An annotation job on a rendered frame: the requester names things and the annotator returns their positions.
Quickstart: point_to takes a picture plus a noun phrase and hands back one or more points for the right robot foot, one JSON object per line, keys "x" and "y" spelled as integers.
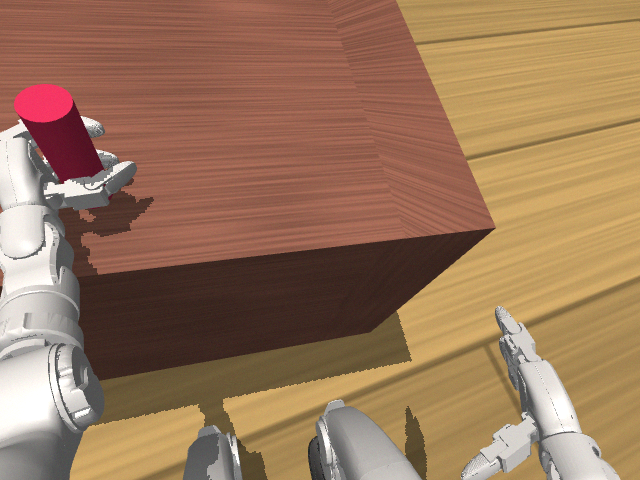
{"x": 314, "y": 460}

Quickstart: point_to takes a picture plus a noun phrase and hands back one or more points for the left robot arm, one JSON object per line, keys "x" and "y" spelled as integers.
{"x": 48, "y": 392}

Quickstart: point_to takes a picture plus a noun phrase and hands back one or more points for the right robot arm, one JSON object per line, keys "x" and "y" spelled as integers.
{"x": 573, "y": 456}

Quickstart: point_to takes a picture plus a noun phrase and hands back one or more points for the right robot hand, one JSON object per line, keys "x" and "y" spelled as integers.
{"x": 545, "y": 403}

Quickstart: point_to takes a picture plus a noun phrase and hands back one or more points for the left robot hand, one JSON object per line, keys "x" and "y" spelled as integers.
{"x": 26, "y": 179}

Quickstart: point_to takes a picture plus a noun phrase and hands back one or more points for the can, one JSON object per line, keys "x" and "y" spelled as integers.
{"x": 52, "y": 118}

